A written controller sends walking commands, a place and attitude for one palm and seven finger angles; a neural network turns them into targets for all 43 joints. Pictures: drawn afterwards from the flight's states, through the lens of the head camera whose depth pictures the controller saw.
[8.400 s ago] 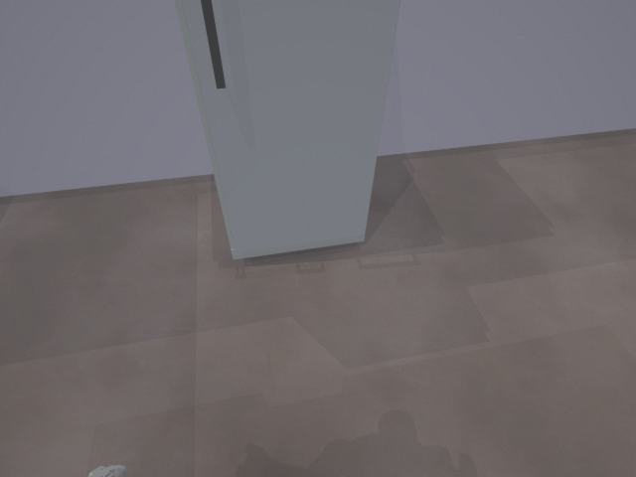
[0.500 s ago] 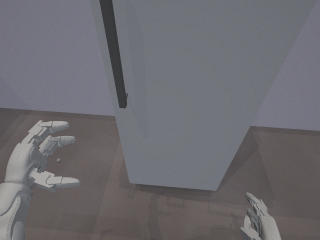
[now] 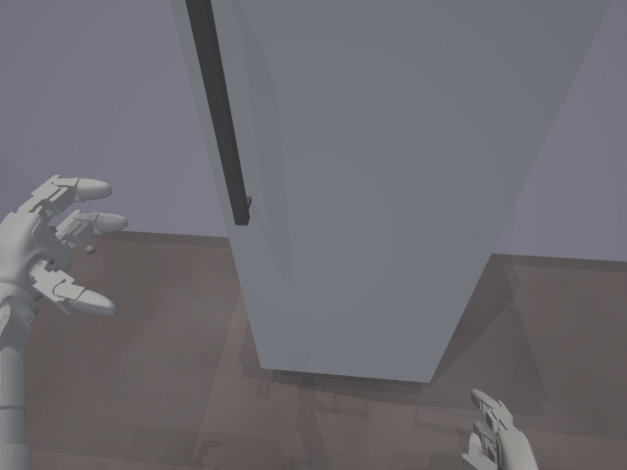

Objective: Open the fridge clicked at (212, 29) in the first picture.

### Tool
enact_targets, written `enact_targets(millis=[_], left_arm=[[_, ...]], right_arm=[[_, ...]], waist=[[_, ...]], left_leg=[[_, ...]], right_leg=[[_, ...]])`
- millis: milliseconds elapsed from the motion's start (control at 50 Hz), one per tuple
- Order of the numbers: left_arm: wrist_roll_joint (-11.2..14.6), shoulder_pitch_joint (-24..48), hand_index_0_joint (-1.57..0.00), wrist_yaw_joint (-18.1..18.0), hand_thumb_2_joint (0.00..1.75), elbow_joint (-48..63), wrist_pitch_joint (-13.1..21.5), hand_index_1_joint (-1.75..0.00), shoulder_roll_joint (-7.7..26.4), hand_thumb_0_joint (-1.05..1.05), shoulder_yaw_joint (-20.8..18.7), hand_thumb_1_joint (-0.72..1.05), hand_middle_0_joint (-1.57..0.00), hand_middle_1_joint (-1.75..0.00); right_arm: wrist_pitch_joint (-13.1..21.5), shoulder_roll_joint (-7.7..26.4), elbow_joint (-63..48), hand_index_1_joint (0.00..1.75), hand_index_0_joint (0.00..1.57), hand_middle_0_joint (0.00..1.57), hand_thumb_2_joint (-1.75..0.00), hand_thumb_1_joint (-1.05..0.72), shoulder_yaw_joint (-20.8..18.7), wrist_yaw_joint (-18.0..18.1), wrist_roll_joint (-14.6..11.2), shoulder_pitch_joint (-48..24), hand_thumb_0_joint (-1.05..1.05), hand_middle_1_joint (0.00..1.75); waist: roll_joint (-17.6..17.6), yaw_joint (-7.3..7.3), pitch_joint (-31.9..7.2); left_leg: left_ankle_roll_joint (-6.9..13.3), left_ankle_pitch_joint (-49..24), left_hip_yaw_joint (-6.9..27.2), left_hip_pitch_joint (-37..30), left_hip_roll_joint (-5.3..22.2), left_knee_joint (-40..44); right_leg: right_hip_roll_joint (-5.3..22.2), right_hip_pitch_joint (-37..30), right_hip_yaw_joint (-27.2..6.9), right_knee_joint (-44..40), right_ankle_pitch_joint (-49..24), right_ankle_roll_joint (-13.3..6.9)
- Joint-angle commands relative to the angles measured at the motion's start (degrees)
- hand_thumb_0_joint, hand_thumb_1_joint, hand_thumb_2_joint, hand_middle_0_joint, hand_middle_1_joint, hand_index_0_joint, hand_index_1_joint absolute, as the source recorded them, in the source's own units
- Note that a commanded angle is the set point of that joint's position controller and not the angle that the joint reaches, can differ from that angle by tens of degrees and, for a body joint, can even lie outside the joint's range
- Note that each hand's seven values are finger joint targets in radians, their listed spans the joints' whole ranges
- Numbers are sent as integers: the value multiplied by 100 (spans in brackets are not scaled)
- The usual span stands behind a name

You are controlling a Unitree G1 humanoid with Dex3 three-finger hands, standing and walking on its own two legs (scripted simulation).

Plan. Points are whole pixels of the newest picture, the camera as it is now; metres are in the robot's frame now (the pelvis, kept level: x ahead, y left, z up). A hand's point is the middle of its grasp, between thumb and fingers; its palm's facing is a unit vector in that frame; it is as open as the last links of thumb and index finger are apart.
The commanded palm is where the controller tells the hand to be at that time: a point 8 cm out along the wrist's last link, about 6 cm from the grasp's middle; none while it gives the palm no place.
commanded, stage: raise the hand to about handle height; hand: left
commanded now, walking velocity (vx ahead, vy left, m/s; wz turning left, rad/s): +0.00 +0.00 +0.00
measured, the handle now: (222, 93) +0.52 +0.19 +0.24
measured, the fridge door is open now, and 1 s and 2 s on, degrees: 0 0 0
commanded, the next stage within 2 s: move the hooked fingers beside the handle in 0.42 s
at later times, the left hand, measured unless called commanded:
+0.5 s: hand (100, 257) +0.28 +0.28 +0.17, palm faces +0.09 -1.00 -0.05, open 14.0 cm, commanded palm +0.24 +0.31 +0.17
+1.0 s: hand (132, 230) +0.32 +0.26 +0.17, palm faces +0.06 -1.00 -0.03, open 14.0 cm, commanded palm +0.30 +0.30 +0.17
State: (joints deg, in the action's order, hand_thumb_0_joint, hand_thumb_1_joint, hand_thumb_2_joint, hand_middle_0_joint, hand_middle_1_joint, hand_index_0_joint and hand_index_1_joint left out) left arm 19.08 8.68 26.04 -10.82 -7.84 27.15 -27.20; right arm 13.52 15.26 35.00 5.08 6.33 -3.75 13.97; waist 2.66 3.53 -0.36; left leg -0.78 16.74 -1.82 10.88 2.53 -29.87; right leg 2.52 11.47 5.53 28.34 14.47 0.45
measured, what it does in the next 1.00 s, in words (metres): stands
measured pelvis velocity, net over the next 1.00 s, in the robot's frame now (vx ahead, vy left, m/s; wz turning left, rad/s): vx -0.01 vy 0.00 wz -0.01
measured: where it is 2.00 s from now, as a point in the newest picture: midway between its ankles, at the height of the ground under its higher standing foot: outside the picture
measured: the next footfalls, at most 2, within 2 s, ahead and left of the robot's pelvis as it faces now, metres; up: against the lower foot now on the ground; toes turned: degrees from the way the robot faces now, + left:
none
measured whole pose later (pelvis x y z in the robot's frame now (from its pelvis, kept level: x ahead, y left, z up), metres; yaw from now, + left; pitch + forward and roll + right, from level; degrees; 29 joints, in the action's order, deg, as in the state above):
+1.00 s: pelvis -0.01 +0.00 +0.00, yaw -1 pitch -2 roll +0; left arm 15.8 18.5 22.8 -22.0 -5.8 25.4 -23.6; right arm 12.2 15.7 35.4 4.4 7.2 -3.9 14.5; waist 2.2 2.0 -0.1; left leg -1.0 15.0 -2.3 11.3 2.5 -28.3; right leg 2.4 12.7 4.9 28.1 13.3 0.1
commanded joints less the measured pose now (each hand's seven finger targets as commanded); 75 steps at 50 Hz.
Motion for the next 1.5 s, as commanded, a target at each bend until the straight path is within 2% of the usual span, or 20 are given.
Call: enact_targets(millis=[0, 60, 80, 160, 380, 500, 580, 620, 780, 860, 920, 980, 1020, 1100, 1120, 1160, 1300, 1340, 1420, 1480], left_arm=[[179, 1176, -30, 104, 30, 952, 200, -120, 1325, 0, -436, -50, -30, -120], [138, 1317, -30, -6, 30, 1218, 220, -120, 1437, 0, -532, -50, -30, -120], [152, 1280, -30, -56, 30, 1277, 256, -120, 1539, 0, -642, -50, -30, -120], [75, 1485, -30, -219, 30, 1631, 409, -120, 1532, 0, -663, -50, -30, -120], [75, 1420, -30, -100, 30, 1282, 266, -120, 1338, 0, -428, -50, -30, -120], [95, 1514, -30, -116, 30, 1452, 329, -120, 1454, 0, -541, -50, -30, -120], [36, 1915, -30, -172, 30, 1237, 358, -120, 1232, 0, -236, -50, -30, -120], [-19, 2029, -30, -219, 30, 1123, 358, -120, 1306, 0, -287, -50, -30, -120], [-127, 2559, -30, -297, 30, 487, 445, -120, 1433, 0, -226, -50, -30, -120], [-211, 2953, -30, -337, 30, 406, 549, -120, 1277, 0, 9, -50, -30, -120], [-222, 2951, -30, -383, 30, 76, 585, -120, 1478, 0, -187, -50, -30, -120], [-272, 3081, -30, -389, 30, -317, 567, -120, 1626, 0, -232, -50, -30, -120], [-315, 3475, -30, -402, 30, -283, 629, -120, 1563, 0, -89, -50, -30, -120], [-308, 3700, -30, -388, 30, -424, 821, -120, 1563, 0, -48, -50, -30, -120], [-317, 3600, -30, -390, 30, -614, 828, -120, 1707, 0, -200, -50, -30, -120], [-339, 3851, -30, -357, 30, -672, 882, -120, 1628, 0, -74, -50, -30, -120], [-338, 3707, -30, -316, 30, -1038, 920, -120, 1944, 0, -355, -50, -30, -120], [-358, 4000, -30, -304, 30, -971, 961, -120, 1770, 0, -156, -50, -30, -120], [-391, 4183, -30, -297, 30, -1350, 1050, -120, 2016, 0, -298, -50, -30, -120], [-405, 4577, -30, -237, 30, -1490, 1123, -120, 1784, 0, 27, -50, -30, -120]], right_arm=[[292, 709, -1006, 30, 20, 20, -90, -90, -320, 4, -51, -733, 0, 30], [268, 690, -1087, 30, 20, 20, -90, -90, -332, -4, -44, -757, 0, 30], [263, 698, -1085, 30, 20, 20, -90, -90, -339, -7, -19, -752, 0, 30], [298, 641, -1088, 30, 20, 20, -90, -90, -331, 41, -10, -744, 0, 30], [267, 677, -996, 30, 20, 20, -90, -90, -326, 87, -29, -746, 0, 30], [267, 641, -1023, 30, 20, 20, -90, -90, -318, 75, -25, -763, 0, 30], [268, 650, -940, 30, 20, 20, -90, -90, -313, 119, -28, -733, 0, 30], [266, 662, -921, 30, 20, 20, -90, -90, -316, 139, -27, -717, 0, 30], [215, 701, -859, 30, 20, 20, -90, -90, -318, 167, -28, -673, 0, 30], [228, 690, -888, 30, 20, 20, -90, -90, -313, 167, -30, -641, 0, 30], [219, 735, -847, 30, 20, 20, -90, -90, -347, 160, -22, -546, 0, 30], [155, 776, -812, 30, 20, 20, -90, -90, -345, 151, -33, -500, 0, 30], [152, 768, -834, 30, 20, 20, -90, -90, -353, 156, -43, -489, 0, 30], [154, 797, -825, 30, 20, 20, -90, -90, -367, 147, -23, -386, 0, 30], [136, 820, -793, 30, 20, 20, -90, -90, -397, 154, -29, -312, 0, 30], [134, 830, -773, 30, 20, 20, -90, -90, -402, 151, -27, -269, 0, 30], [27, 889, -801, 30, 20, 20, -90, -90, -452, 71, -23, -143, 0, 30], [7, 877, -813, 30, 20, 20, -90, -90, -452, 65, -23, -125, 0, 30], [-46, 932, -745, 30, 20, 20, -90, -90, -474, 79, -16, 7, 0, 30], [-87, 928, -709, 30, 20, 20, -90, -90, -471, 89, -21, 61, 0, 30]], waist=[[-19, 25, -882], [130, 18, -977], [-58, 52, -993], [438, 14, -1119], [115, -36, -879], [246, -19, -1013], [107, -124, -846], [254, -117, -926], [115, -145, -882], [262, -185, -1106], [-16, -162, -1141], [-27, -171, -997], [223, -241, -1109], [84, -275, -1325], [8, -255, -1324], [136, -309, -1354], [-9, -227, -1484], [201, -304, -1500], [-17, -348, -1517], [88, -464, -1510]], left_leg=[[200, -1303, 137, -93, -275, 449], [192, -1171, 138, -158, -290, 478], [203, -1169, 132, -138, -279, 468], [190, -1186, 97, -324, -298, 527], [210, -1177, 98, -287, -277, 554], [207, -1237, 104, -345, -296, 555], [207, -1062, 129, -349, -280, 579], [196, -1035, 142, -334, -289, 596], [197, -850, 141, -194, -277, 610], [186, -898, 150, -286, -287, 615], [211, -921, 155, -196, -273, 590], [199, -803, 116, -9, -263, 597], [205, -784, 116, -99, -273, 585], [220, -979, 118, -147, -255, 528], [222, -996, 108, -101, -254, 504], [216, -1017, 105, -134, -260, 499], [233, -1283, 52, 65, -254, 394], [221, -1253, 41, -5, -257, 387], [236, -1185, 82, 78, -242, 335], [237, -1235, 49, 35, -240, 270]], right_leg=[[-233, -319, -173, -317, -1347, -149], [-255, -255, -170, -347, -1103, -150], [-258, -325, -189, -375, -1063, -148], [-268, -338, -179, -386, -1082, -152], [-284, -312, -176, -451, -1171, -136], [-274, -363, -177, -428, -1265, -137], [-302, -171, -165, -479, -1043, -131], [-275, -209, -165, -459, -1006, -145], [-249, -151, -205, -498, -763, -152], [-236, -155, -195, -430, -851, -161], [-231, -204, -218, -422, -910, -154], [-219, -145, -240, -453, -766, -150], [-202, -85, -276, -440, -765, -154], [-210, -167, -284, -364, -1035, -158], [-221, -172, -282, -345, -1069, -153], [-218, -102, -278, -325, -1110, -157], [-200, -247, -314, -192, -1509, -155], [-208, -128, -314, -182, -1478, -161], [-224, -60, -320, -164, -1394, -161], [-223, 54, -327, -153, -1451, -164]])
